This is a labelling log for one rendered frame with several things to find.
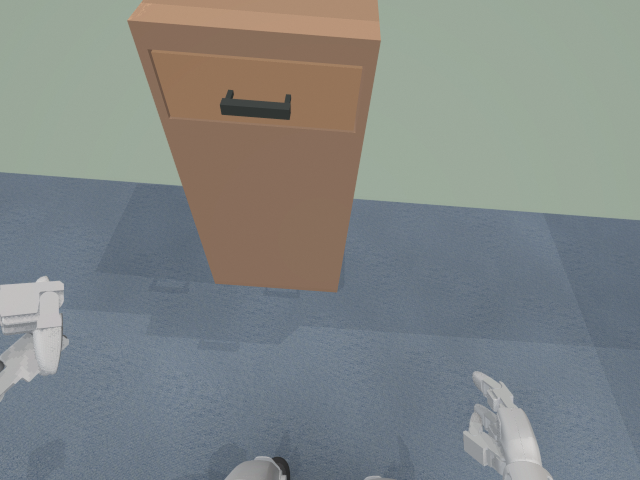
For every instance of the cabinet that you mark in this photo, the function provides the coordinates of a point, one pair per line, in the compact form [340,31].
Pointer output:
[271,203]

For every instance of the left robot hand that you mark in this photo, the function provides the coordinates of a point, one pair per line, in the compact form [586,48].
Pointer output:
[31,307]

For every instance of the left robot thigh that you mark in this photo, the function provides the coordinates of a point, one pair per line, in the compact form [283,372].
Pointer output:
[256,470]

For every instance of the drawer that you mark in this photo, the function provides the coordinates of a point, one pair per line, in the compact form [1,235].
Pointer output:
[322,95]

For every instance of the right robot hand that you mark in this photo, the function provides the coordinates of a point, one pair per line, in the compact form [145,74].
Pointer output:
[511,437]

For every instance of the left robot shin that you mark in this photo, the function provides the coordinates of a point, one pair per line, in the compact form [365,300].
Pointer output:
[267,459]

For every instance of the handle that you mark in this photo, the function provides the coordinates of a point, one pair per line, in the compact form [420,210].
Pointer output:
[252,108]

